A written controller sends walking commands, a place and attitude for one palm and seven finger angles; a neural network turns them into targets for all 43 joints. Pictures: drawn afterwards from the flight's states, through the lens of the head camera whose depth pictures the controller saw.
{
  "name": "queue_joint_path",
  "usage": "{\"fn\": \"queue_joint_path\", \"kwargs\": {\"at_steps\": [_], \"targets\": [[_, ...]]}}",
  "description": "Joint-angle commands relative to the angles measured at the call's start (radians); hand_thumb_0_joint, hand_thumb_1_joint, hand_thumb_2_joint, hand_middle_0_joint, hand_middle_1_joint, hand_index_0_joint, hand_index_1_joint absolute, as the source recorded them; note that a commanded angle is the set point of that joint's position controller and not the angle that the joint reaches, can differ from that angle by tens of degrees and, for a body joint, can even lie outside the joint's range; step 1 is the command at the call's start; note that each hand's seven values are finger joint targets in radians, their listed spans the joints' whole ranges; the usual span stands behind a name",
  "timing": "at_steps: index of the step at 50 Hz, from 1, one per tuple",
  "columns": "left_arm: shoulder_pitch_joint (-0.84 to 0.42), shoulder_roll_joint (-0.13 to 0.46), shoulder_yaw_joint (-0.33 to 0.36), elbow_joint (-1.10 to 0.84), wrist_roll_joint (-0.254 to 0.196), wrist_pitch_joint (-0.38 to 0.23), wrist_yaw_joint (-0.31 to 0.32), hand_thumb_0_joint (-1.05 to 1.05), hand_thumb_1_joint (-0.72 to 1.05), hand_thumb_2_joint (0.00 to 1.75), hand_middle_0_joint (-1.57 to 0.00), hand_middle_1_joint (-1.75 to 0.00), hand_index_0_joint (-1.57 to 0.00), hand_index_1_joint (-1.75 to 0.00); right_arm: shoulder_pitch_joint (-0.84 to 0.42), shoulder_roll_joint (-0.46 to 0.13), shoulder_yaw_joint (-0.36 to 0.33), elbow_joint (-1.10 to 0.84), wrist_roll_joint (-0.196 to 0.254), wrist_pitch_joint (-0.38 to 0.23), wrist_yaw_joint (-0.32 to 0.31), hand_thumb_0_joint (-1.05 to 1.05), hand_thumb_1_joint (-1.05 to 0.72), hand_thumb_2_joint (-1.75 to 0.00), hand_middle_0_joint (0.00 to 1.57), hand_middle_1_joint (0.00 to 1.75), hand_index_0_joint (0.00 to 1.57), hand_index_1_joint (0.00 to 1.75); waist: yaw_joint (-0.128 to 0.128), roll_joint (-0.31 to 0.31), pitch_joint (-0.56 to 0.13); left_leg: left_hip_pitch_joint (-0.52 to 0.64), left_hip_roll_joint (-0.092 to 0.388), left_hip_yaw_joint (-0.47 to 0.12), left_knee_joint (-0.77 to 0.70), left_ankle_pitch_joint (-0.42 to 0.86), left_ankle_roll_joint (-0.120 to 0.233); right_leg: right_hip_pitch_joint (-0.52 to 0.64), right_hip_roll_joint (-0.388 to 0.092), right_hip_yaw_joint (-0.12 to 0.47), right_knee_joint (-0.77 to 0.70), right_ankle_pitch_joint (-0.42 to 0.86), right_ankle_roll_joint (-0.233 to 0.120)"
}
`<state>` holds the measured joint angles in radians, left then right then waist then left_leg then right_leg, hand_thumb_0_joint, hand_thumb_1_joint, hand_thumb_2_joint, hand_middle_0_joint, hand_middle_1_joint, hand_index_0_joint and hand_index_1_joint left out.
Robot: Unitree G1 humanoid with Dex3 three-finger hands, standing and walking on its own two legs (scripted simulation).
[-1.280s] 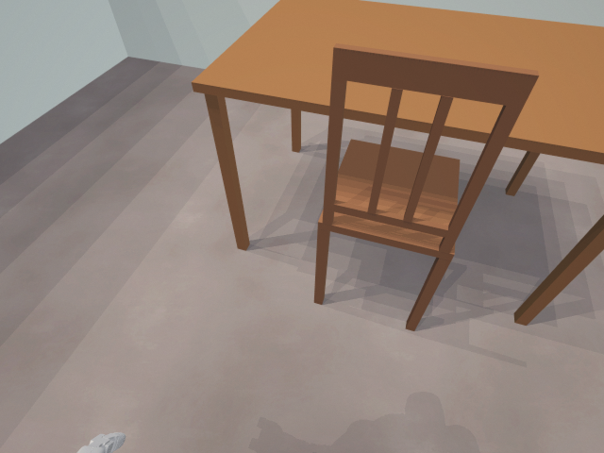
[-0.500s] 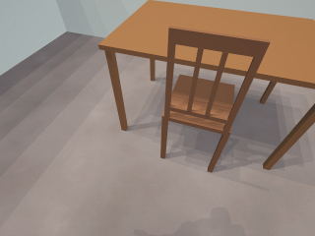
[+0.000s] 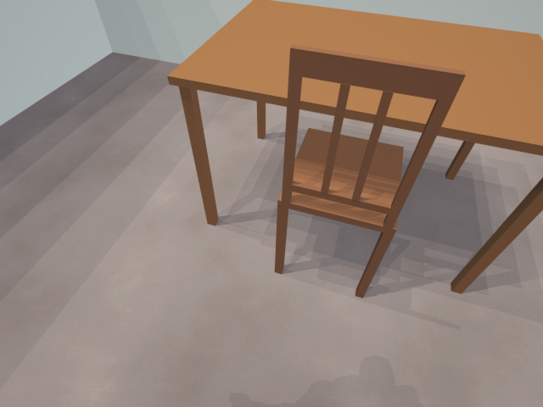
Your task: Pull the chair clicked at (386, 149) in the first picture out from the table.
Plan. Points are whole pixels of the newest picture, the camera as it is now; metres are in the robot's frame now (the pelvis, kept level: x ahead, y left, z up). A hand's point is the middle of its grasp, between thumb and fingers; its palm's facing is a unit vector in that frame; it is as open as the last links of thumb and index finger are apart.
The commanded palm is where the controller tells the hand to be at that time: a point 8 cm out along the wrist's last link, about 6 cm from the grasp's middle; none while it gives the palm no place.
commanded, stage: look at it before walking up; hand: left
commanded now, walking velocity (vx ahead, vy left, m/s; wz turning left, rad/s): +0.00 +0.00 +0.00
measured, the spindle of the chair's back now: (333, 144) +0.75 -0.12 -0.06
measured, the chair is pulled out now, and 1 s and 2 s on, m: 0.00 0.00 0.00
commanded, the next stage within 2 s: turn to face it in 0.26 s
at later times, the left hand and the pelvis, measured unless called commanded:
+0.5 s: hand out of the picture +0.08 +0.24 -0.16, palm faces -0.01 -0.94 -0.33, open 7.4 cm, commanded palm none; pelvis +0.01 +0.00 +0.00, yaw -1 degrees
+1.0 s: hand out of the picture +0.07 +0.19 -0.18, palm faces -0.13 -0.97 -0.20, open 7.4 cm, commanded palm none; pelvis -0.01 +0.01 -0.02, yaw -7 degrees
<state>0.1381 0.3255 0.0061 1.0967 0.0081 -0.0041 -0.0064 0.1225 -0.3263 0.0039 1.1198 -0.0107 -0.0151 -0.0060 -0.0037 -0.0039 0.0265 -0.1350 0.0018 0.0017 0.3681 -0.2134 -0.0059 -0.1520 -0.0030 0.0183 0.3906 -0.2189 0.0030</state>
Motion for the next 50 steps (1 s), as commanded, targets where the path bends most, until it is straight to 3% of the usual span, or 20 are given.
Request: {"fn": "queue_joint_path", "kwargs": {"at_steps": [1,22,27,30,35,39,45,47,48,49,50], "targets": [[-0.036,0.206,0.038,-0.066,0.004,-0.023,0.018,0.00,0.90,0.90,-0.20,-0.30,-0.20,-0.30,-0.039,-0.196,-0.037,-0.061,0.001,-0.024,-0.012,0.00,-0.90,-0.90,0.20,0.30,0.20,0.30,0.005,0.005,-0.062,0.006,0.114,-0.095,-0.057,0.145,0.030,0.013,-0.114,0.095,-0.060,0.164,-0.031],[-0.044,0.214,0.044,-0.071,0.004,-0.022,0.017,0.00,0.90,0.90,-0.20,-0.30,-0.20,-0.30,-0.035,-0.207,-0.041,-0.065,0.000,-0.027,-0.018,0.00,-0.90,-0.90,0.20,0.30,0.20,0.30,0.002,-0.004,-0.081,0.049,0.125,-0.077,-0.053,0.221,0.025,0.034,-0.111,0.101,-0.049,0.265,-0.037],[0.013,0.120,0.036,-0.075,0.004,0.010,0.021,0.00,0.90,0.90,-0.20,-0.30,-0.20,-0.30,0.025,-0.102,-0.029,-0.073,-0.001,-0.009,-0.026,0.00,-0.90,-0.90,0.20,0.30,0.20,0.30,-0.001,-0.007,-0.071,0.042,0.132,-0.024,0.004,0.225,0.008,-0.012,-0.101,0.121,0.012,0.327,-0.028],[0.033,0.108,0.038,-0.095,0.005,0.023,0.021,0.00,0.90,0.90,-0.20,-0.30,-0.20,-0.30,0.040,-0.095,-0.036,-0.094,-0.002,0.003,-0.029,0.00,-0.90,-0.90,0.20,0.30,0.20,0.30,-0.001,-0.005,-0.052,0.029,0.140,-0.010,0.026,0.189,0.007,-0.057,-0.087,0.133,0.048,0.310,-0.027],[0.056,0.105,0.050,-0.136,0.010,0.032,0.016,0.00,0.90,0.90,-0.20,-0.30,-0.20,-0.30,0.050,-0.085,-0.053,-0.134,-0.003,0.012,-0.030,0.00,-0.90,-0.90,0.20,0.30,0.20,0.30,0.000,0.004,-0.019,-0.027,0.141,0.003,0.062,0.051,0.014,-0.126,-0.071,0.175,0.077,0.229,-0.040],[0.072,0.091,0.058,-0.165,0.013,0.033,0.015,0.00,0.90,0.90,-0.20,-0.30,-0.20,-0.30,0.070,-0.068,-0.062,-0.156,-0.003,0.013,-0.030,0.00,-0.90,-0.90,0.20,0.30,0.20,0.30,0.001,-0.013,-0.037,-0.048,0.139,0.012,0.095,-0.010,0.019,-0.147,-0.066,0.200,0.092,0.181,-0.047],[0.083,0.093,0.072,-0.181,0.012,0.031,0.024,0.00,0.90,0.90,-0.20,-0.30,-0.20,-0.30,0.124,-0.001,-0.065,-0.156,0.001,0.017,-0.029,0.00,-0.90,-0.90,0.20,0.30,0.20,0.30,-0.011,-0.132,-0.052,-0.079,0.062,0.063,0.229,-0.119,-0.006,-0.173,-0.146,0.350,-0.011,0.125,-0.105],[0.070,0.082,0.075,-0.190,0.011,0.034,0.028,0.00,0.90,0.90,-0.20,-0.30,-0.20,-0.30,0.151,0.015,-0.065,-0.144,0.001,0.015,-0.029,0.00,-0.90,-0.90,0.20,0.30,0.20,0.30,-0.020,-0.120,-0.041,-0.063,0.064,0.049,0.201,-0.117,-0.004,-0.200,-0.137,0.346,-0.013,0.095,-0.109],[0.061,0.068,0.075,-0.195,0.010,0.035,0.028,0.00,0.90,0.90,-0.20,-0.30,-0.20,-0.30,0.169,0.014,-0.066,-0.138,0.001,0.012,-0.030,0.00,-0.90,-0.90,0.20,0.30,0.20,0.30,-0.027,-0.095,-0.042,-0.029,0.079,0.041,0.165,-0.097,0.002,-0.229,-0.113,0.317,0.004,0.085,-0.097],[0.049,0.048,0.073,-0.202,0.010,0.037,0.025,0.00,0.90,0.90,-0.20,-0.30,-0.20,-0.30,0.185,0.004,-0.069,-0.136,-0.001,0.008,-0.031,0.00,-0.90,-0.90,0.20,0.30,0.20,0.30,-0.032,-0.038,-0.042,0.003,0.117,0.007,0.111,-0.073,0.018,-0.266,-0.067,0.262,0.050,0.059,-0.074],[0.042,0.019,0.070,-0.211,0.009,0.038,0.022,0.00,0.90,0.90,-0.20,-0.30,-0.20,-0.30,0.189,-0.023,-0.075,-0.135,-0.006,0.004,-0.032,0.00,-0.90,-0.90,0.20,0.30,0.20,0.30,-0.031,0.064,-0.029,0.027,0.192,-0.063,0.031,-0.050,0.048,-0.314,0.002,0.173,0.153,0.037,-0.042]]}}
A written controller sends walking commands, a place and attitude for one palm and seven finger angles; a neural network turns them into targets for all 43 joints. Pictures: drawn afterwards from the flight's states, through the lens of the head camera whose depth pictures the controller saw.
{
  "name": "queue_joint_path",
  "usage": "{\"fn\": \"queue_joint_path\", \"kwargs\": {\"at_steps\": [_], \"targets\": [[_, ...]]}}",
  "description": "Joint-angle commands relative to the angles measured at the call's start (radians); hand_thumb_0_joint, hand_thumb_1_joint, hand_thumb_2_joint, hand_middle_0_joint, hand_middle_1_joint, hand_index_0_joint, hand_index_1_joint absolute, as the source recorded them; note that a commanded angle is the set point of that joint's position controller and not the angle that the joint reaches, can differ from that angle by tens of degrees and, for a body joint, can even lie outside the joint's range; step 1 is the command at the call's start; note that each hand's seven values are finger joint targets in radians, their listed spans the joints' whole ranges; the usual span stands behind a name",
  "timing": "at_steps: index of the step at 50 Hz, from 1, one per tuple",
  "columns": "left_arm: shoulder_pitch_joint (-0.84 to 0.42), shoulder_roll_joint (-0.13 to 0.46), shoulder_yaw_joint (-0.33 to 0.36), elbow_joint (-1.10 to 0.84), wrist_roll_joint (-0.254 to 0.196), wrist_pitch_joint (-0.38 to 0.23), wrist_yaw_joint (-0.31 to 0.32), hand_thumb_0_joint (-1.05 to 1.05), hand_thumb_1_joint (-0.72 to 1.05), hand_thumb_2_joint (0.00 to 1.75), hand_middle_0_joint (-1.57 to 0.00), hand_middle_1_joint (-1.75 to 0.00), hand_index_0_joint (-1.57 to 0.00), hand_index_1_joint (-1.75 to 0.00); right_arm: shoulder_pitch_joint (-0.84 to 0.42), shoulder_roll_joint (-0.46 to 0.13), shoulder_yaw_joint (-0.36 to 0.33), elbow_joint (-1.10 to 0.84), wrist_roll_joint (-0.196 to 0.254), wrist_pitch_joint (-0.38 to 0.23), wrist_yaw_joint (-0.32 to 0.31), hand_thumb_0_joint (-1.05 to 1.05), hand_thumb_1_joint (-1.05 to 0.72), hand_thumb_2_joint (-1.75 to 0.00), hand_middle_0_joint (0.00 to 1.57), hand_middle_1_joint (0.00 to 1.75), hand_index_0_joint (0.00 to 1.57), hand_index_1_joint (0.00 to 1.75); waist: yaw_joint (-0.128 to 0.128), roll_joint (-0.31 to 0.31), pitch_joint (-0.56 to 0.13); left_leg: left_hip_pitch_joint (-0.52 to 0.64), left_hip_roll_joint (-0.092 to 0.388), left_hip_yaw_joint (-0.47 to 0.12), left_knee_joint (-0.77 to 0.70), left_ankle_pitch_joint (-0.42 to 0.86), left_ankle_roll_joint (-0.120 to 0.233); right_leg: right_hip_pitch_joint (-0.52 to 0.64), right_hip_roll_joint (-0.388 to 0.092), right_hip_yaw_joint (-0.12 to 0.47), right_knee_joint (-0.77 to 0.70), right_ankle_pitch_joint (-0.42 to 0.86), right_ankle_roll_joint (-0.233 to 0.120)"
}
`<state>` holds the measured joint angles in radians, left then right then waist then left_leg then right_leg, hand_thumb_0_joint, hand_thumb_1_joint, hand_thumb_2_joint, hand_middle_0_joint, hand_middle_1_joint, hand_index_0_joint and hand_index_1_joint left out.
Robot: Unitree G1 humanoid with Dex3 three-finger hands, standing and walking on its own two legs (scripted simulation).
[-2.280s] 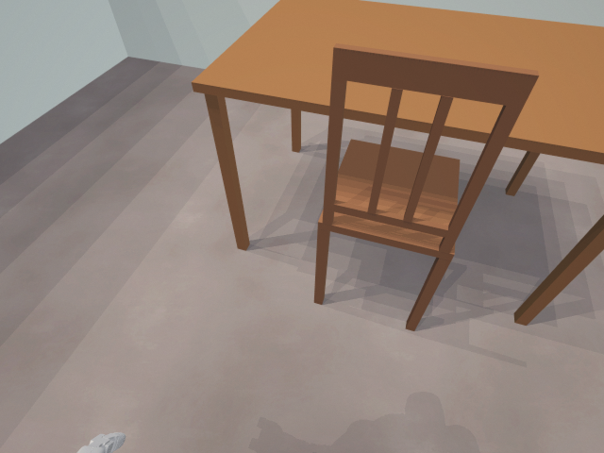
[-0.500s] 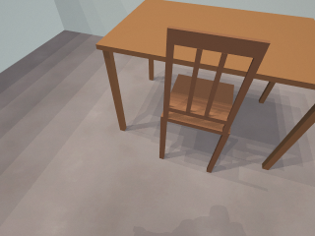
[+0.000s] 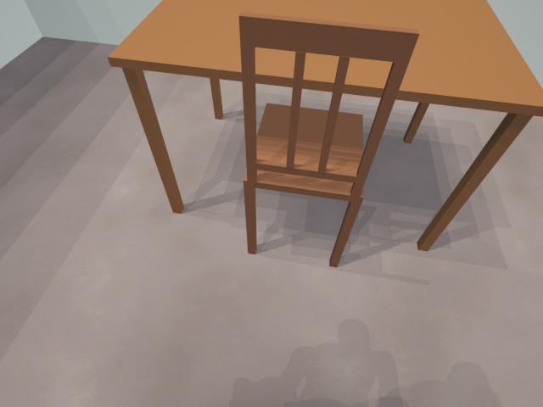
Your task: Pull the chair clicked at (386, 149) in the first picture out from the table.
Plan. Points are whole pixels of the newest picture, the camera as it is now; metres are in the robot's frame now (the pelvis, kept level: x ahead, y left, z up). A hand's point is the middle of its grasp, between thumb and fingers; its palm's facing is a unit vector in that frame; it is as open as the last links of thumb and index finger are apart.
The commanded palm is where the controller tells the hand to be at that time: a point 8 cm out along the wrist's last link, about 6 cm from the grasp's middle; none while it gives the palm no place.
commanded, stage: turn to face it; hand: left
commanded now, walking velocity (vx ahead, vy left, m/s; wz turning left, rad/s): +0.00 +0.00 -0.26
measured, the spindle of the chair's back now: (294, 117) +0.77 -0.03 -0.04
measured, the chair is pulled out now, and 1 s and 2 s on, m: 0.00 0.00 0.00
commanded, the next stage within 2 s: take the last steps up to it in 0.06 s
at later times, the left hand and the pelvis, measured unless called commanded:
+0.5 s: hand out of the picture +0.05 +0.16 -0.16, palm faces -0.09 -0.98 -0.18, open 7.4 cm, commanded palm none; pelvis +0.04 -0.02 +0.01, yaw -9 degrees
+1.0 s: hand (225, 310) +0.31 +0.10 -0.16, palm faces -0.24 -0.96 -0.15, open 7.4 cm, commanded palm none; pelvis +0.20 -0.06 +0.01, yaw -13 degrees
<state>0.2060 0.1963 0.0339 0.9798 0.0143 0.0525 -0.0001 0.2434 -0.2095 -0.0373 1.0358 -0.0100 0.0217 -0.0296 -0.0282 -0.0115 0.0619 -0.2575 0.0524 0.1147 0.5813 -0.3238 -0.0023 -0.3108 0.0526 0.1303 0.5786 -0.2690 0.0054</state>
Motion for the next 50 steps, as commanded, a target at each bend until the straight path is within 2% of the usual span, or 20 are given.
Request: {"fn": "queue_joint_path", "kwargs": {"at_steps": [1,3,8,11,12,13,14,15,17,21,26,29,30,31,32,34,36,39,44,50], "targets": [[-0.026,0.116,0.038,-0.097,0.002,-0.019,0.012,0.00,0.90,0.90,-0.20,-0.30,-0.20,-0.30,0.069,-0.170,-0.042,-0.052,-0.009,-0.036,-0.011,0.00,-0.90,-0.90,0.20,0.30,0.20,0.30,-0.004,0.188,-0.063,0.128,0.253,-0.280,-0.284,0.079,0.103,-0.155,-0.002,-0.042,0.124,0.016,-0.013],[-0.009,0.113,0.047,-0.093,0.010,-0.009,0.011,0.00,0.90,0.90,-0.20,-0.30,-0.20,-0.30,0.036,-0.166,-0.041,-0.067,-0.011,-0.046,-0.017,0.00,-0.90,-0.90,0.20,0.30,0.20,0.30,0.015,0.198,-0.039,0.059,0.351,-0.303,-0.355,0.183,0.184,-0.175,-0.046,-0.071,0.425,-0.210,0.014],[0.023,0.050,0.033,-0.074,0.007,-0.013,0.001,0.00,0.90,0.90,-0.20,-0.30,-0.20,-0.30,0.027,-0.155,-0.041,-0.055,-0.024,-0.039,-0.014,0.00,-0.90,-0.90,0.20,0.30,0.20,0.30,0.022,0.151,-0.039,0.098,0.269,-0.091,-0.228,0.418,0.151,-0.075,-0.083,-0.172,0.217,-0.188,0.016],[0.060,0.057,0.035,-0.058,0.012,-0.026,-0.011,0.00,0.90,0.90,-0.20,-0.30,-0.20,-0.30,0.085,-0.175,-0.051,-0.029,-0.023,-0.034,-0.007,0.00,-0.90,-0.90,0.20,0.30,0.20,0.30,0.016,0.099,-0.075,0.083,0.273,-0.084,-0.172,0.152,0.112,0.065,-0.049,-0.230,-0.020,-0.100,0.000],[0.114,0.064,0.040,-0.042,0.016,-0.030,-0.015,0.00,0.90,0.90,-0.20,-0.30,-0.20,-0.30,0.075,-0.177,-0.052,-0.028,-0.019,-0.034,-0.004,0.00,-0.90,-0.90,0.20,0.30,0.20,0.30,0.047,0.066,-0.087,0.025,0.246,-0.050,-0.093,0.034,0.079,0.161,-0.050,-0.222,-0.135,-0.030,-0.009],[0.161,0.129,0.051,-0.027,0.026,-0.042,-0.011,0.00,0.90,0.90,-0.20,-0.30,-0.20,-0.30,0.075,-0.130,-0.044,-0.041,-0.009,-0.034,0.001,0.00,-0.90,-0.90,0.20,0.30,0.20,0.30,0.066,-0.101,-0.086,-0.136,0.161,0.049,0.104,-0.131,0.023,0.289,-0.168,-0.055,-0.264,-0.099,-0.055],[0.228,0.229,0.072,-0.010,0.026,-0.050,0.003,0.00,0.90,0.90,-0.20,-0.30,-0.20,-0.30,-0.003,-0.057,-0.023,-0.094,-0.007,-0.036,0.010,0.00,-0.90,-0.90,0.20,0.30,0.20,0.30,0.108,-0.358,-0.036,-0.404,0.017,0.096,0.375,-0.350,-0.030,0.343,-0.383,0.331,-0.394,-0.148,-0.173],[0.277,0.218,0.069,-0.002,0.011,-0.051,0.014,0.00,0.90,0.90,-0.20,-0.30,-0.20,-0.30,-0.090,-0.094,-0.026,-0.123,-0.017,-0.034,0.012,0.00,-0.90,-0.90,0.20,0.30,0.20,0.30,0.137,-0.227,0.001,-0.451,0.034,-0.042,0.497,-0.316,-0.011,0.293,-0.419,0.346,-0.416,-0.204,-0.241],[0.213,0.166,0.067,0.004,0.011,-0.065,0.024,0.00,0.90,0.90,-0.20,-0.30,-0.20,-0.30,-0.110,-0.078,-0.031,-0.116,-0.018,-0.042,0.023,0.00,-0.90,-0.90,0.20,0.30,0.20,0.30,0.091,-0.164,0.036,-0.477,0.074,-0.080,0.559,-0.188,-0.004,0.251,-0.364,0.285,-0.400,-0.225,-0.250],[0.136,0.126,0.047,-0.005,0.016,-0.094,0.020,0.00,0.90,0.90,-0.20,-0.30,-0.20,-0.30,-0.033,-0.035,-0.033,-0.083,-0.018,-0.038,0.037,0.00,-0.90,-0.90,0.20,0.30,0.20,0.30,0.016,-0.083,0.046,-0.287,0.073,-0.048,0.434,-0.046,-0.022,0.080,-0.283,0.072,-0.399,-0.076,-0.218],[0.194,0.132,0.047,0.040,0.021,-0.097,0.013,0.00,0.90,0.90,-0.20,-0.30,-0.20,-0.30,-0.051,-0.014,-0.033,-0.098,-0.013,-0.055,0.040,0.00,-0.90,-0.90,0.20,0.30,0.20,0.30,0.030,-0.121,0.065,-0.173,0.041,-0.017,0.205,-0.035,-0.006,0.056,-0.272,0.057,-0.385,-0.078,-0.214],[0.178,0.117,0.049,0.054,0.011,-0.092,0.006,0.00,0.90,0.90,-0.20,-0.30,-0.20,-0.30,0.086,-0.023,-0.033,-0.050,-0.017,-0.079,0.024,0.00,-0.90,-0.90,0.20,0.30,0.20,0.30,-0.027,-0.049,0.009,0.080,-0.010,0.027,-0.037,0.071,-0.001,0.014,-0.199,-0.012,-0.212,-0.028,-0.164],[0.192,0.085,0.043,0.057,0.006,-0.093,0.000,0.00,0.90,0.90,-0.20,-0.30,-0.20,-0.30,0.196,-0.070,-0.041,-0.008,-0.020,-0.090,0.012,0.00,-0.90,-0.90,0.20,0.30,0.20,0.30,-0.062,0.060,-0.054,0.250,0.035,-0.049,-0.121,0.045,0.016,-0.038,-0.137,-0.054,0.006,0.055,-0.132],[0.214,0.023,0.034,0.038,0.001,-0.090,-0.012,0.00,0.90,0.90,-0.20,-0.30,-0.20,-0.30,0.334,-0.191,-0.070,0.024,-0.030,-0.099,0.001,0.00,-0.90,-0.90,0.20,0.30,0.20,0.30,-0.096,0.328,-0.111,0.378,0.325,-0.475,-0.272,-0.091,0.102,-0.250,-0.027,-0.167,0.332,-0.167,-0.065],[0.172,0.046,0.036,0.000,0.012,-0.087,-0.014,0.00,0.90,0.90,-0.20,-0.30,-0.20,-0.30,0.375,-0.232,-0.068,0.024,-0.025,-0.089,-0.010,0.00,-0.90,-0.90,0.20,0.30,0.20,0.30,-0.092,0.325,-0.093,0.346,0.460,-0.701,-0.411,-0.166,0.177,-0.362,-0.009,-0.119,0.544,-0.282,-0.063],[0.110,0.053,0.047,0.014,0.030,-0.079,-0.017,0.00,0.90,0.90,-0.20,-0.30,-0.20,-0.30,0.227,-0.135,-0.043,-0.002,-0.023,-0.086,-0.015,0.00,-0.90,-0.90,0.20,0.30,0.20,0.30,-0.039,0.132,0.061,0.120,0.400,-0.559,-0.450,-0.219,0.169,-0.388,-0.114,-0.067,0.664,-0.109,-0.057],[0.150,0.030,0.048,0.037,0.029,-0.072,-0.033,0.00,0.90,0.90,-0.20,-0.30,-0.20,-0.30,0.149,-0.059,-0.014,-0.010,-0.013,-0.106,-0.019,0.00,-0.90,-0.90,0.20,0.30,0.20,0.30,0.017,0.108,0.080,0.068,0.311,-0.337,-0.431,0.026,0.133,-0.344,-0.136,-0.083,0.650,0.017,-0.035],[0.153,0.008,0.043,0.045,0.020,-0.056,-0.036,0.00,0.90,0.90,-0.20,-0.30,-0.20,-0.30,0.186,-0.049,-0.010,0.019,-0.009,-0.119,-0.021,0.00,-0.90,-0.90,0.20,0.30,0.20,0.30,0.032,0.136,0.039,0.105,0.246,-0.142,-0.382,0.352,0.131,-0.322,-0.139,-0.112,0.588,0.068,-0.006],[0.029,-0.011,0.031,-0.001,0.017,-0.051,-0.039,0.00,0.90,0.90,-0.20,-0.30,-0.20,-0.30,0.238,-0.051,-0.018,0.053,-0.012,-0.110,-0.015,0.00,-0.90,-0.90,0.20,0.30,0.20,0.30,0.007,0.144,0.055,0.156,0.226,-0.060,-0.377,0.424,0.139,-0.346,-0.158,-0.183,0.345,0.127,0.011],[-0.055,0.004,0.037,-0.026,0.007,-0.071,-0.033,0.00,0.90,0.90,-0.20,-0.30,-0.20,-0.30,0.239,-0.086,-0.038,0.069,-0.024,-0.089,-0.008,0.00,-0.90,-0.90,0.20,0.30,0.20,0.30,-0.014,0.159,0.044,0.127,0.260,-0.061,-0.310,0.383,0.131,-0.120,-0.125,-0.233,0.057,0.081,-0.028]]}}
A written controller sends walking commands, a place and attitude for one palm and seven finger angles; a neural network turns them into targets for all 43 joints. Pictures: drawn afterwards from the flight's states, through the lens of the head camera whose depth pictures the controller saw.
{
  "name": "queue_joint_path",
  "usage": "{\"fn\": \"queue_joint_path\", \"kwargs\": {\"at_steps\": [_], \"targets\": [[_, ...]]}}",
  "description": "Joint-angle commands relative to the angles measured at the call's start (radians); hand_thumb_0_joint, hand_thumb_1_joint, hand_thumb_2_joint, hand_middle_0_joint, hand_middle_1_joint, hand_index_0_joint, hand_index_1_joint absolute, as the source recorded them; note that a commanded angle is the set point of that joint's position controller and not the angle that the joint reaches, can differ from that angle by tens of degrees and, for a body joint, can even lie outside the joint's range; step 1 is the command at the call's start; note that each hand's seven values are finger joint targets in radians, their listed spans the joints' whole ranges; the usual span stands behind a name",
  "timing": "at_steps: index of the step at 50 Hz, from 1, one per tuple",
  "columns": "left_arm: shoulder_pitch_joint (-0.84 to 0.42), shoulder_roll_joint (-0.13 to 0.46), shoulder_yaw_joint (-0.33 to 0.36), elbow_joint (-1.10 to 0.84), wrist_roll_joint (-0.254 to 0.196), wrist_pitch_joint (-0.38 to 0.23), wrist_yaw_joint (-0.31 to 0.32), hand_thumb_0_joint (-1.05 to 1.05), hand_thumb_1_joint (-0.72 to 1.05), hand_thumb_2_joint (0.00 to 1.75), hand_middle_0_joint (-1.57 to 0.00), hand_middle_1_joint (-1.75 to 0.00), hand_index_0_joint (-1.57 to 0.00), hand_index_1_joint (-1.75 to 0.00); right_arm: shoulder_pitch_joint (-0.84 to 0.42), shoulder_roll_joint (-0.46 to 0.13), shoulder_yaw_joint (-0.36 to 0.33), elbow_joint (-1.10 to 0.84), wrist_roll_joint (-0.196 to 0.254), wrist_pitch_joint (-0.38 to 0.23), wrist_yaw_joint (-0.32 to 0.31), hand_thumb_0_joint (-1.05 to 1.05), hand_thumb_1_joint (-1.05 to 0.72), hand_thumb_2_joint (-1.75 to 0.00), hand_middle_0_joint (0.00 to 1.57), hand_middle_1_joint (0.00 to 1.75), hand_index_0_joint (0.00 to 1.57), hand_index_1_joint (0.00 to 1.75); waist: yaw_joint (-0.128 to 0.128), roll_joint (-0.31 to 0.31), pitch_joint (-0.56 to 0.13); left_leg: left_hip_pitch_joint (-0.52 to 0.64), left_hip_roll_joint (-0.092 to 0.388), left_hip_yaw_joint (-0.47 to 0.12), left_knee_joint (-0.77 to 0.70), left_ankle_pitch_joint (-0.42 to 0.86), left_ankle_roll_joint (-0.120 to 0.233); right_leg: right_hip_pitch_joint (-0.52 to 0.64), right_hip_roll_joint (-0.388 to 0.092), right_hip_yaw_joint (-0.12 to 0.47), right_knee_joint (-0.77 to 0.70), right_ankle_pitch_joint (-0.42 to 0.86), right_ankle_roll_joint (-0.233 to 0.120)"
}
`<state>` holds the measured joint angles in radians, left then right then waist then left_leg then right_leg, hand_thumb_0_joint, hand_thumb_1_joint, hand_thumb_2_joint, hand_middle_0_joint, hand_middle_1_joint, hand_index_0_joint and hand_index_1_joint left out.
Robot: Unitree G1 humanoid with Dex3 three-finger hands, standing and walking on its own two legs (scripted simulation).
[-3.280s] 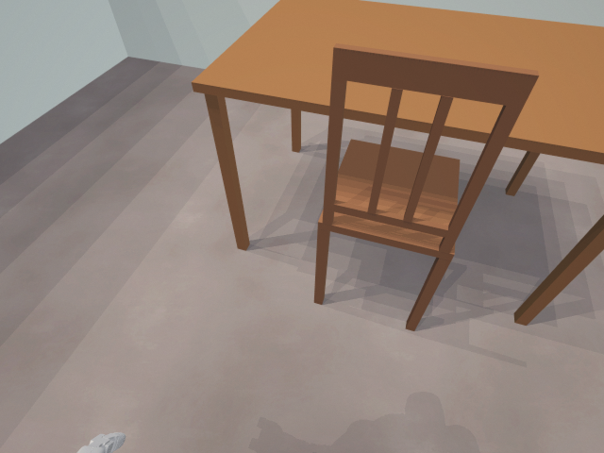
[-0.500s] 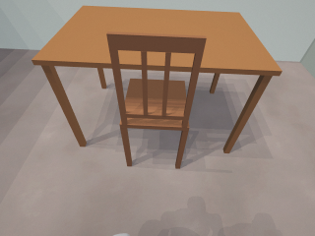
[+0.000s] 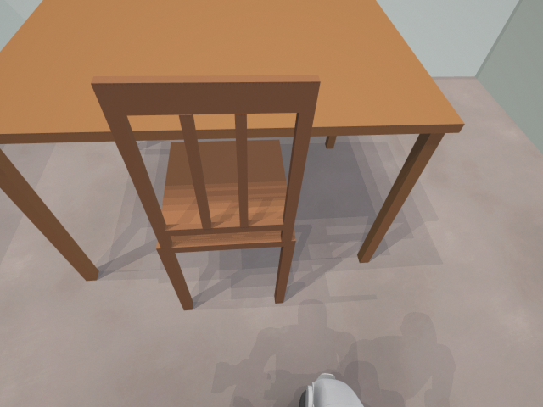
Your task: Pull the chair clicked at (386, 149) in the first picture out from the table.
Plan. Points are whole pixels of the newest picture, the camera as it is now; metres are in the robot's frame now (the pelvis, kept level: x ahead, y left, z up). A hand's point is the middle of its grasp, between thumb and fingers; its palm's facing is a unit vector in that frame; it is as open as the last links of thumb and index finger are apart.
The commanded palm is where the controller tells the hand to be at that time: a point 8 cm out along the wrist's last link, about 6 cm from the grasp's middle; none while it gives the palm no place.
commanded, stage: come to a stop and stand still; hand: left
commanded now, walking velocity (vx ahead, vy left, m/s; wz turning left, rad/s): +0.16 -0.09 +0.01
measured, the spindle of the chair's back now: (198, 179) +0.55 +0.15 -0.05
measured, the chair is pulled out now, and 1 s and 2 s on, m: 0.00 0.00 0.00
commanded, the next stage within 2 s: none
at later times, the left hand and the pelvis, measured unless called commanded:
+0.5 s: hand out of the picture +0.13 +0.16 -0.16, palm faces +0.11 -0.96 -0.27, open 7.3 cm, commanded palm none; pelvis +0.07 -0.03 +0.00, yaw +2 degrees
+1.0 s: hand out of the picture +0.02 +0.25 -0.17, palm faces +0.07 -0.97 -0.25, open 7.4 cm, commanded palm none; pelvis +0.01 +0.07 -0.01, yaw +2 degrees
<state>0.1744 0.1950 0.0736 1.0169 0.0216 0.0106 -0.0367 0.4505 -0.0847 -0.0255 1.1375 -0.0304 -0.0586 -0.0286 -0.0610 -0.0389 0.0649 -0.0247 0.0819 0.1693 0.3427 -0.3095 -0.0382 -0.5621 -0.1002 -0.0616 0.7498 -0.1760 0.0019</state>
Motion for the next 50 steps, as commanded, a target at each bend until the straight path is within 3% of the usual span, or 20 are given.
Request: {"fn": "queue_joint_path", "kwargs": {"at_steps": [1,3,4,5,6,8,11,15,19,27,28,29,31,33,34,37,41,43,46,50], "targets": [[0.011,0.023,0.003,-0.055,0.001,-0.034,0.006,0.00,0.90,0.90,-0.20,-0.30,-0.20,-0.30,0.023,-0.206,-0.050,-0.029,-0.002,-0.006,-0.006,0.00,-0.90,-0.90,0.20,0.30,0.20,0.30,0.038,0.158,0.025,-0.148,0.219,-0.113,-0.017,0.369,0.156,0.227,0.042,-0.048,-0.156,0.002,-0.032],[0.236,0.087,0.021,0.026,0.007,-0.056,0.016,0.00,0.90,0.90,-0.20,-0.30,-0.20,-0.30,0.018,-0.190,-0.047,-0.023,0.007,-0.003,0.003,0.00,-0.90,-0.90,0.20,0.30,0.20,0.30,0.137,0.033,-0.115,-0.216,0.125,-0.042,0.282,0.316,0.097,0.545,0.057,-0.039,-0.254,0.060,-0.050],[0.325,0.194,0.047,0.046,0.012,-0.069,0.030,0.00,0.90,0.90,-0.20,-0.30,-0.20,-0.30,0.091,-0.122,-0.034,-0.031,0.016,-0.003,0.011,0.00,-0.90,-0.90,0.20,0.30,0.20,0.30,0.155,-0.222,-0.248,-0.431,0.009,0.022,0.590,-0.061,0.053,0.768,-0.193,0.277,-0.325,0.086,-0.128],[0.354,0.249,0.050,0.046,-0.009,-0.067,0.037,0.00,0.90,0.90,-0.20,-0.30,-0.20,-0.30,0.077,-0.116,-0.023,-0.059,0.024,0.008,0.003,0.00,-0.90,-0.90,0.20,0.30,0.20,0.30,0.140,-0.273,-0.298,-0.483,-0.052,-0.082,0.831,-0.337,0.052,0.727,-0.331,0.478,-0.452,0.185,-0.192],[0.266,0.210,0.036,0.021,-0.014,-0.057,0.047,0.00,0.90,0.90,-0.20,-0.30,-0.20,-0.30,0.047,-0.118,-0.030,-0.068,0.025,0.022,-0.005,0.00,-0.90,-0.90,0.20,0.30,0.20,0.30,0.117,-0.119,-0.179,-0.474,-0.013,-0.157,0.886,-0.294,0.062,0.577,-0.330,0.415,-0.481,0.250,-0.208],[0.082,0.115,0.008,-0.008,-0.008,-0.058,0.057,0.00,0.90,0.90,-0.20,-0.30,-0.20,-0.30,0.047,-0.091,-0.023,-0.028,0.021,0.032,-0.007,0.00,-0.90,-0.90,0.20,0.30,0.20,0.30,0.048,-0.080,-0.120,-0.398,0.026,-0.167,0.862,-0.172,0.036,0.383,-0.259,0.258,-0.457,0.432,-0.173],[0.036,0.087,-0.005,-0.025,-0.002,-0.050,0.079,0.00,0.90,0.90,-0.20,-0.30,-0.20,-0.30,0.021,-0.071,-0.020,-0.024,0.028,0.070,-0.017,0.00,-0.90,-0.90,0.20,0.30,0.20,0.30,0.027,0.028,-0.114,-0.341,0.012,-0.161,0.713,-0.139,0.005,0.309,-0.221,0.113,-0.389,0.722,-0.179],[0.108,0.120,0.013,-0.017,-0.001,-0.030,0.092,0.00,0.90,0.90,-0.20,-0.30,-0.20,-0.30,-0.086,-0.125,-0.040,-0.088,0.010,0.113,-0.007,0.00,-0.90,-0.90,0.20,0.30,0.20,0.30,0.075,-0.026,-0.119,-0.454,-0.036,-0.177,0.771,-0.117,-0.021,0.387,-0.268,0.160,-0.394,0.735,-0.213],[0.092,0.133,0.019,-0.035,0.004,-0.023,0.104,0.00,0.90,0.90,-0.20,-0.30,-0.20,-0.30,-0.174,-0.160,-0.057,-0.148,0.003,0.132,0.003,0.00,-0.90,-0.90,0.20,0.30,0.20,0.30,0.073,-0.072,-0.119,-0.508,-0.047,-0.221,0.827,-0.099,-0.033,0.398,-0.281,0.158,-0.388,0.700,-0.221],[0.085,0.171,0.024,-0.073,0.022,0.001,0.082,0.00,0.90,0.90,-0.20,-0.30,-0.20,-0.30,-0.249,-0.154,-0.051,-0.199,0.016,0.107,0.021,0.00,-0.90,-0.90,0.20,0.30,0.20,0.30,0.090,-0.175,-0.110,-0.337,-0.072,-0.141,0.499,-0.118,-0.008,0.331,-0.202,0.169,-0.459,0.163,-0.180],[0.092,0.202,0.002,-0.113,0.023,-0.014,0.123,0.00,0.90,0.90,-0.20,-0.30,-0.20,-0.30,-0.173,-0.211,-0.062,-0.269,0.027,0.084,0.025,0.00,-0.90,-0.90,0.20,0.30,0.20,0.30,0.029,-0.098,-0.296,-0.346,-0.121,-0.084,0.494,-0.229,-0.028,0.560,-0.246,0.284,-0.357,0.617,-0.162],[0.105,0.238,0.013,-0.140,0.024,-0.012,0.122,0.00,0.90,0.90,-0.20,-0.30,-0.20,-0.30,-0.200,-0.172,-0.058,-0.301,0.028,0.078,0.025,0.00,-0.90,-0.90,0.20,0.30,0.20,0.30,0.067,-0.002,-0.320,-0.305,-0.067,-0.130,0.381,-0.179,0.006,0.516,-0.238,0.227,-0.260,0.411,-0.179],[0.082,0.197,0.001,-0.127,0.008,0.008,0.106,0.00,0.90,0.90,-0.20,-0.30,-0.20,-0.30,-0.184,-0.172,-0.042,-0.302,0.025,0.072,0.022,0.00,-0.90,-0.90,0.20,0.30,0.20,0.30,0.029,0.083,-0.218,-0.149,-0.102,-0.085,0.069,0.040,0.018,0.321,-0.127,0.090,-0.211,0.077,-0.094],[0.105,0.087,-0.026,-0.137,-0.005,0.028,0.089,0.00,0.90,0.90,-0.20,-0.30,-0.20,-0.30,-0.186,-0.279,-0.054,-0.330,0.008,0.067,0.016,0.00,-0.90,-0.90,0.20,0.30,0.20,0.30,0.046,0.341,-0.057,-0.235,0.161,-0.390,-0.046,0.221,0.106,0.119,0.041,-0.031,-0.042,-0.299,0.008],[0.118,0.084,-0.022,-0.141,-0.005,0.034,0.091,0.00,0.90,0.90,-0.20,-0.30,-0.20,-0.30,-0.231,-0.285,-0.050,-0.354,-0.002,0.079,0.012,0.00,-0.90,-0.90,0.20,0.30,0.20,0.30,0.063,0.255,0.017,-0.330,0.210,-0.395,-0.044,0.269,0.186,0.121,0.062,0.012,0.052,-0.333,-0.005],[0.115,0.085,-0.023,-0.120,0.001,0.040,0.077,0.00,0.90,0.90,-0.20,-0.30,-0.20,-0.30,-0.292,-0.245,-0.028,-0.348,0.000,0.076,0.008,0.00,-0.90,-0.90,0.20,0.30,0.20,0.30,0.078,0.193,0.078,-0.439,0.124,-0.349,-0.057,0.132,0.194,0.162,0.085,0.081,0.196,-0.246,-0.015],[0.163,0.067,-0.028,-0.105,-0.002,0.022,0.068,0.00,0.90,0.90,-0.20,-0.30,-0.20,-0.30,-0.267,-0.233,-0.020,-0.331,0.003,0.073,0.009,0.00,-0.90,-0.90,0.20,0.30,0.20,0.30,0.089,0.119,0.092,-0.407,0.110,-0.364,-0.074,-0.043,0.209,0.218,0.090,0.061,0.018,-0.208,-0.020],[0.190,0.060,-0.030,-0.101,0.002,0.008,0.069,0.00,0.90,0.90,-0.20,-0.30,-0.20,-0.30,-0.224,-0.225,-0.017,-0.315,0.008,0.067,0.006,0.00,-0.90,-0.90,0.20,0.30,0.20,0.30,0.094,0.039,0.047,-0.389,0.099,-0.375,-0.039,-0.117,0.179,0.311,0.082,0.084,-0.197,-0.138,-0.031],[0.155,0.087,-0.043,-0.102,-0.002,-0.019,0.072,0.00,0.90,0.90,-0.20,-0.30,-0.20,-0.30,-0.169,-0.183,-0.001,-0.284,0.021,0.063,0.007,0.00,-0.90,-0.90,0.20,0.30,0.20,0.30,0.041,-0.031,0.009,-0.286,-0.032,-0.280,0.037,-0.084,0.098,0.248,-0.051,0.295,-0.397,-0.196,-0.117],[0.100,0.071,-0.051,-0.100,-0.010,-0.026,0.073,0.00,0.90,0.90,-0.20,-0.30,-0.20,-0.30,-0.105,-0.195,0.004,-0.227,0.015,0.050,0.007,0.00,-0.90,-0.90,0.20,0.30,0.20,0.30,0.018,-0.083,-0.062,-0.146,-0.010,-0.279,0.003,-0.017,0.094,0.198,-0.007,0.232,-0.377,-0.213,-0.096]]}}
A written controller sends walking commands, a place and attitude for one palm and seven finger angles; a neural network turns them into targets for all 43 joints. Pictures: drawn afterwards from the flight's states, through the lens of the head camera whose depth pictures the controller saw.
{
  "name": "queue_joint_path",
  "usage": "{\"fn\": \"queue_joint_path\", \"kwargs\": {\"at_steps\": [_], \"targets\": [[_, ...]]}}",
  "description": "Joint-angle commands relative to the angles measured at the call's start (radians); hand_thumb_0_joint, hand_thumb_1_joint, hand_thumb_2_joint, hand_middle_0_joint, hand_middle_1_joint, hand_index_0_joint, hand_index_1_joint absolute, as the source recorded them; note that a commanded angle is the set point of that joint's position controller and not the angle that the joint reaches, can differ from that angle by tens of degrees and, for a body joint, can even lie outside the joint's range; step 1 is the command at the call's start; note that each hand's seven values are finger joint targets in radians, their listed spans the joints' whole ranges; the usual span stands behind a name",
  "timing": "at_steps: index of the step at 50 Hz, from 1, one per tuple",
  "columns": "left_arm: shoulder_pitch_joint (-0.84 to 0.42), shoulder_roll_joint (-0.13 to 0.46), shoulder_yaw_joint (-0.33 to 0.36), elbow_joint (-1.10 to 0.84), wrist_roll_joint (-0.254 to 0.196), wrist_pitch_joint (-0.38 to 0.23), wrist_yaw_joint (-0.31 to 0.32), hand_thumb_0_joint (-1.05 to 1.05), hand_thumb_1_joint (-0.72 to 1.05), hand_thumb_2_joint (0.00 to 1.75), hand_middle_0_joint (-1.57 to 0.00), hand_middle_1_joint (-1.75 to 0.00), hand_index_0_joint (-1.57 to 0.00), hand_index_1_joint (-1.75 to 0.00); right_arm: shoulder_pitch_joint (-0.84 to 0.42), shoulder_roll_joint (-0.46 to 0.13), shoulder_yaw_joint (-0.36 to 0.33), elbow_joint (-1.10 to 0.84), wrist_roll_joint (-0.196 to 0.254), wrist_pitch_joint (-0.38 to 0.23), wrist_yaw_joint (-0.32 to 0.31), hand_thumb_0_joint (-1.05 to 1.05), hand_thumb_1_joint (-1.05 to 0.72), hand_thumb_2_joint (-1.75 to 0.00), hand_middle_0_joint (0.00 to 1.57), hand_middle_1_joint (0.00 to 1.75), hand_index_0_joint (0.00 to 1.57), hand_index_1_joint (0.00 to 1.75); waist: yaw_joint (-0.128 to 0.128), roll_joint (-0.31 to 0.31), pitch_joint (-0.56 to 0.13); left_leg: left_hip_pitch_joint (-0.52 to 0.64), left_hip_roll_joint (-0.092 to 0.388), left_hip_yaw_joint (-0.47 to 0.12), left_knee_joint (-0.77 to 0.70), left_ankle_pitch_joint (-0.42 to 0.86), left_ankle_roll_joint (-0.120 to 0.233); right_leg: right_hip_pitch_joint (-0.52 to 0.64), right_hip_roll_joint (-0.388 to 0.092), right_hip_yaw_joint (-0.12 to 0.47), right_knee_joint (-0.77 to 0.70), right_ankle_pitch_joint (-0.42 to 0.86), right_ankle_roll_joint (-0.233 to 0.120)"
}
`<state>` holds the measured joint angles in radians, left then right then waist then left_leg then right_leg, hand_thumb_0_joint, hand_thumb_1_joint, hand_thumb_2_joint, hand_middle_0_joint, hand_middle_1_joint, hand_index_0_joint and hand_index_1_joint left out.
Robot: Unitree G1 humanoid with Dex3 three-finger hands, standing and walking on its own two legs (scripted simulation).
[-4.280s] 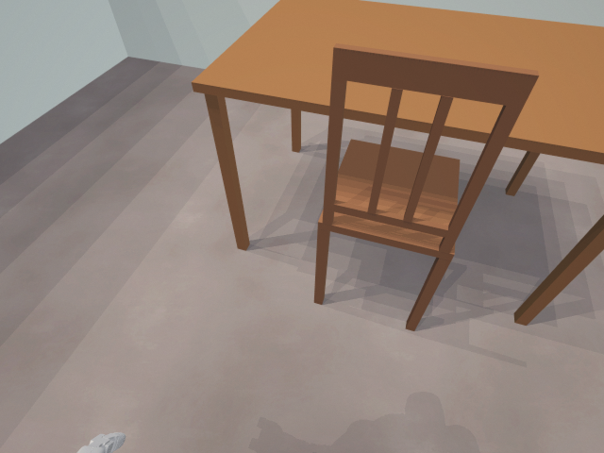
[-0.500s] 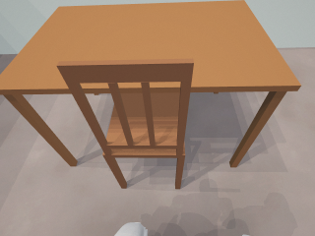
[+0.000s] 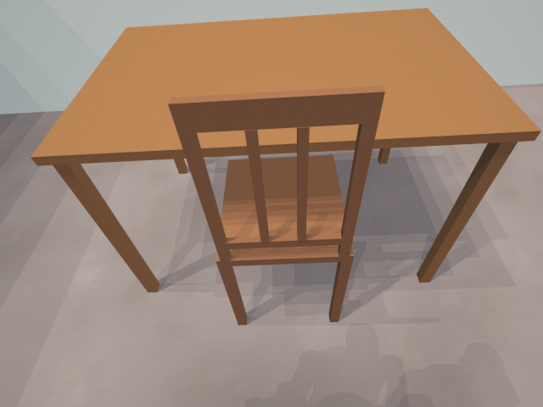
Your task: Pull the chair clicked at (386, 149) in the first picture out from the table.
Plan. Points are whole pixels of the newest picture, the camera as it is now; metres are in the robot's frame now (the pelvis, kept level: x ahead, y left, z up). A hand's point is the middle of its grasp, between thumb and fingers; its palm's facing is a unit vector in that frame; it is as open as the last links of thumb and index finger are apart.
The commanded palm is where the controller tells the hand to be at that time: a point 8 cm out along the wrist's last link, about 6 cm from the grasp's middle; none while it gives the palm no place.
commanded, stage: come to a stop and stand still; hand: left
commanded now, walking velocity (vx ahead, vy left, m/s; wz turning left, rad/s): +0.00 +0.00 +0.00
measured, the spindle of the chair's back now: (259, 193) +0.55 +0.06 -0.04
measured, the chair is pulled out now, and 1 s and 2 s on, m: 0.00 0.00 0.00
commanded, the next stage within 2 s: look again from close up in 1.34 s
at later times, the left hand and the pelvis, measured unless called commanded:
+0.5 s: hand out of the picture +0.01 +0.19 -0.17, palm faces +0.01 -0.98 -0.18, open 7.4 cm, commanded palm none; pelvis +0.02 +0.03 +0.01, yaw -1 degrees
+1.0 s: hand out of the picture +0.05 +0.17 -0.17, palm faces +0.03 -0.98 -0.18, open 7.3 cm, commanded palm none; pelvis +0.05 +0.01 +0.01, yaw +0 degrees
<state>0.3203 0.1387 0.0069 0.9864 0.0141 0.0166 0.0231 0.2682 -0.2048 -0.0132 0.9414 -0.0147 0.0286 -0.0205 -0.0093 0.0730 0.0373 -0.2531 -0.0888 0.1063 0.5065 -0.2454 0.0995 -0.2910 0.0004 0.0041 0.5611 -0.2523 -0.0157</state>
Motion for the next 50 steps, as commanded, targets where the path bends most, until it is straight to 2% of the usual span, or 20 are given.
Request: {"fn": "queue_joint_path", "kwargs": {"at_steps": [1,4,7,9,12,14,16,18,20,22,23,25,26,28,31,34,37,42,45,50], "targets": [[-0.043,0.125,0.017,-0.065,-0.002,-0.029,0.012,0.00,0.90,0.90,-0.20,-0.30,-0.20,-0.30,0.070,-0.074,-0.007,-0.023,-0.002,-0.042,0.000,0.00,-0.90,-0.90,0.20,0.30,0.20,0.30,-0.023,-0.139,-0.018,0.055,0.182,-0.242,-0.214,-0.107,-0.039,-0.052,-0.086,0.134,-0.166,-0.112,-0.066],[0.000,0.113,0.015,-0.037,0.002,-0.017,0.012,0.00,0.90,0.90,-0.20,-0.30,-0.20,-0.30,0.042,-0.092,-0.003,-0.001,-0.003,-0.047,-0.002,0.00,-0.90,-0.90,0.20,0.30,0.20,0.30,0.011,-0.042,0.021,-0.040,0.221,-0.309,-0.318,-0.226,-0.035,0.013,-0.055,0.081,-0.101,-0.058,-0.047],[0.024,0.104,0.013,-0.006,0.004,-0.012,0.012,0.00,0.90,0.90,-0.20,-0.30,-0.20,-0.30,0.041,-0.087,0.000,0.027,-0.001,-0.048,-0.008,0.00,-0.90,-0.90,0.20,0.30,0.20,0.30,0.025,-0.001,0.039,-0.033,0.231,-0.324,-0.354,-0.229,-0.042,0.008,-0.046,0.055,-0.082,-0.051,-0.040],[0.029,0.099,0.011,0.009,0.004,-0.010,0.013,0.00,0.90,0.90,-0.20,-0.30,-0.20,-0.30,0.052,-0.081,0.001,0.046,0.001,-0.047,-0.011,0.00,-0.90,-0.90,0.20,0.30,0.20,0.30,0.026,-0.002,0.037,-0.017,0.234,-0.322,-0.354,-0.215,-0.046,0.002,-0.047,0.051,-0.081,-0.043,-0.037],[0.020,0.088,0.007,0.025,0.004,-0.012,0.013,0.00,0.90,0.90,-0.20,-0.30,-0.20,-0.30,0.067,-0.073,0.002,0.067,0.001,-0.048,-0.013,0.00,-0.90,-0.90,0.20,0.30,0.20,0.30,0.021,-0.063,0.043,-0.005,0.236,-0.317,-0.343,-0.177,-0.042,0.008,-0.056,0.062,-0.109,-0.017,-0.039],[0.017,0.082,0.003,0.034,0.001,-0.015,0.014,0.00,0.90,0.90,-0.20,-0.30,-0.20,-0.30,0.078,-0.071,0.004,0.082,0.001,-0.051,-0.014,0.00,-0.90,-0.90,0.20,0.30,0.20,0.30,0.015,-0.069,0.041,0.011,0.233,-0.307,-0.338,-0.146,-0.051,0.011,-0.063,0.071,-0.121,-0.001,-0.040],[0.018,0.084,0.003,0.042,0.001,-0.014,0.015,0.00,0.90,0.90,-0.20,-0.30,-0.20,-0.30,0.078,-0.067,0.004,0.094,0.002,-0.051,-0.014,0.00,-0.90,-0.90,0.20,0.30,0.20,0.30,0.015,-0.049,0.052,0.008,0.232,-0.309,-0.351,-0.164,-0.056,0.008,-0.064,0.069,-0.125,-0.011,-0.040],[0.021,0.077,0.001,0.055,0.001,-0.014,0.016,0.00,0.90,0.90,-0.20,-0.30,-0.20,-0.30,0.081,-0.071,0.002,0.100,0.002,-0.051,-0.015,0.00,-0.90,-0.90,0.20,0.30,0.20,0.30,0.010,-0.068,0.048,0.030,0.235,-0.312,-0.350,-0.143,-0.067,-0.002,-0.063,0.071,-0.120,-0.001,-0.038],[0.029,0.072,-0.002,0.063,0.001,-0.018,0.017,0.00,0.90,0.90,-0.20,-0.30,-0.20,-0.30,0.082,-0.068,0.004,0.111,0.002,-0.055,-0.016,0.00,-0.90,-0.90,0.20,0.30,0.20,0.30,0.010,-0.065,0.026,0.063,0.231,-0.296,-0.332,-0.081,-0.065,0.002,-0.067,0.077,-0.128,0.027,-0.036],[0.025,0.072,-0.003,0.069,0.001,-0.018,0.018,0.00,0.90,0.90,-0.20,-0.30,-0.20,-0.30,0.081,-0.064,0.005,0.114,0.004,-0.056,-0.017,0.00,-0.90,-0.90,0.20,0.30,0.20,0.30,0.007,-0.071,0.039,0.064,0.232,-0.286,-0.328,-0.054,-0.066,0.002,-0.073,0.080,-0.137,0.032,-0.034],[0.024,0.068,-0.004,0.073,0.000,-0.018,0.019,0.00,0.90,0.90,-0.20,-0.30,-0.20,-0.30,0.083,-0.064,0.006,0.118,0.004,-0.057,-0.018,0.00,-0.90,-0.90,0.20,0.30,0.20,0.30,0.005,-0.077,0.040,0.073,0.231,-0.292,-0.330,-0.028,-0.084,-0.001,-0.071,0.080,-0.131,0.040,-0.034],[0.036,0.062,-0.004,0.083,-0.002,-0.020,0.020,0.00,0.90,0.90,-0.20,-0.30,-0.20,-0.30,0.085,-0.066,0.006,0.124,0.005,-0.061,-0.021,0.00,-0.90,-0.90,0.20,0.30,0.20,0.30,0.004,-0.069,0.017,0.120,0.234,-0.281,-0.317,0.056,-0.099,-0.006,-0.070,0.077,-0.126,0.051,-0.029],[0.041,0.065,-0.004,0.086,-0.002,-0.020,0.020,0.00,0.90,0.90,-0.20,-0.30,-0.20,-0.30,0.079,-0.063,0.007,0.127,0.007,-0.061,-0.022,0.00,-0.90,-0.90,0.20,0.30,0.20,0.30,0.008,-0.060,0.019,0.127,0.235,-0.269,-0.311,0.077,-0.086,-0.007,-0.072,0.079,-0.133,0.049,-0.027],[0.040,0.060,-0.006,0.091,-0.001,-0.022,0.021,0.00,0.90,0.90,-0.20,-0.30,-0.20,-0.30,0.076,-0.060,0.008,0.130,0.007,-0.065,-0.024,0.00,-0.90,-0.90,0.20,0.30,0.20,0.30,0.006,-0.082,0.005,0.142,0.228,-0.255,-0.285,0.152,-0.073,0.007,-0.078,0.085,-0.141,0.076,-0.024],[0.038,0.059,-0.007,0.100,-0.005,-0.024,0.024,0.00,0.90,0.90,-0.20,-0.30,-0.20,-0.30,0.079,-0.057,0.010,0.139,0.009,-0.068,-0.027,0.00,-0.90,-0.90,0.20,0.30,0.20,0.30,0.002,-0.086,-0.004,0.174,0.221,-0.236,-0.255,0.287,-0.095,0.018,-0.080,0.085,-0.141,0.093,-0.022],[0.042,0.057,-0.007,0.108,-0.007,-0.023,0.026,0.00,0.90,0.90,-0.20,-0.30,-0.20,-0.30,0.080,-0.058,0.012,0.148,0.008,-0.072,-0.031,0.00,-0.90,-0.90,0.20,0.30,0.20,0.30,0.003,-0.064,-0.022,0.210,0.219,-0.218,-0.227,0.407,-0.090,0.030,-0.082,0.081,-0.132,0.108,-0.017],[0.037,0.060,-0.008,0.112,-0.006,-0.019,0.025,0.00,0.90,0.90,-0.20,-0.30,-0.20,-0.30,0.070,-0.055,0.013,0.152,0.009,-0.068,-0.032,0.00,-0.90,-0.90,0.20,0.30,0.20,0.30,0.003,-0.065,0.015,0.181,0.217,-0.218,-0.235,0.345,-0.080,0.029,-0.084,0.082,-0.148,0.088,-0.016],[0.039,0.060,-0.008,0.116,-0.006,-0.019,0.024,0.00,0.90,0.90,-0.20,-0.30,-0.20,-0.30,0.065,-0.050,0.015,0.156,0.009,-0.068,-0.032,0.00,-0.90,-0.90,0.20,0.30,0.20,0.30,0.008,-0.064,0.026,0.167,0.210,-0.217,-0.236,0.310,-0.064,0.047,-0.087,0.083,-0.160,0.104,-0.020],[0.034,0.065,-0.009,0.115,-0.008,-0.022,0.024,0.00,0.90,0.90,-0.20,-0.30,-0.20,-0.30,0.075,-0.049,0.017,0.163,0.008,-0.071,-0.033,0.00,-0.90,-0.90,0.20,0.30,0.20,0.30,0.006,-0.076,-0.004,0.187,0.206,-0.206,-0.216,0.380,-0.063,0.074,-0.091,0.083,-0.154,0.149,-0.022],[0.033,0.066,-0.010,0.114,-0.010,-0.025,0.025,0.00,0.90,0.90,-0.20,-0.30,-0.20,-0.30,0.080,-0.045,0.019,0.172,0.009,-0.072,-0.033,0.00,-0.90,-0.90,0.20,0.30,0.20,0.30,0.009,-0.090,-0.006,0.187,0.204,-0.205,-0.208,0.384,-0.057,0.088,-0.096,0.085,-0.160,0.168,-0.026]]}}
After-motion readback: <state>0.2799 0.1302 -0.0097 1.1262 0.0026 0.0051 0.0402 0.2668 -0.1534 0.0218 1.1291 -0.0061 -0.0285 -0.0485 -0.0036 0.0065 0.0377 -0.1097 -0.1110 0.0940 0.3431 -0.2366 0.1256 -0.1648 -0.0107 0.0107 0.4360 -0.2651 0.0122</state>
